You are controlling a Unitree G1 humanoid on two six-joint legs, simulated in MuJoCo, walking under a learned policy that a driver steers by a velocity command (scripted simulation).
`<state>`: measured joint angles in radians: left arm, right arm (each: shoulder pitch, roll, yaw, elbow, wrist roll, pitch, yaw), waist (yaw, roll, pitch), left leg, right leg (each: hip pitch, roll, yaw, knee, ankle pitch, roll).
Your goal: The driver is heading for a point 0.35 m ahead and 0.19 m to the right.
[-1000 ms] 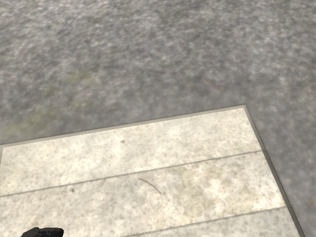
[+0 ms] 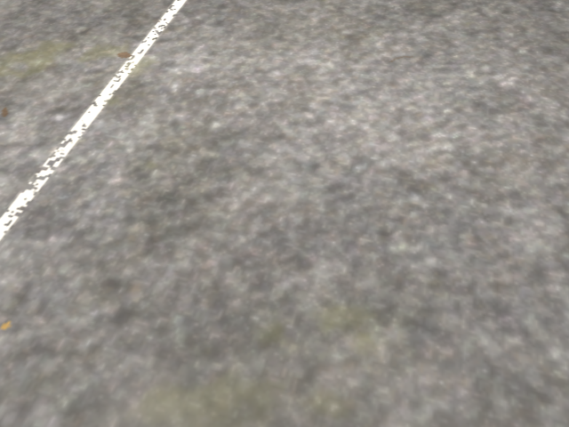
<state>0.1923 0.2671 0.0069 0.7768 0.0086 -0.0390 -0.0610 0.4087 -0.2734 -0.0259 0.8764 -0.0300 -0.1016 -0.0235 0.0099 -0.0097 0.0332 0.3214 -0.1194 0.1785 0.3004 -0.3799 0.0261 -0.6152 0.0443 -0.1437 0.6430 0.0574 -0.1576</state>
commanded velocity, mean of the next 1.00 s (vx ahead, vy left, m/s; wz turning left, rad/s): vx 0.43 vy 0.00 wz -0.35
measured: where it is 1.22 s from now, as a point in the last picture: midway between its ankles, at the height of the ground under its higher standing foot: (320, 376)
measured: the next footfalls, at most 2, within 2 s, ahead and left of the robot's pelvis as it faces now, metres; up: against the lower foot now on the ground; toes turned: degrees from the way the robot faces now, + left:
right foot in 0.02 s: +0.21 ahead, -0.03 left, +0.00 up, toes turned -4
left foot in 0.40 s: +0.67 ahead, +0.06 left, +0.00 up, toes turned -20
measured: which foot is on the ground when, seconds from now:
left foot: down 0.00-0.02, up 0.04-0.38, down 0.40-1.00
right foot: up 0.00-0.00, down 0.02-0.42, up 0.44-0.78, down 0.80-1.00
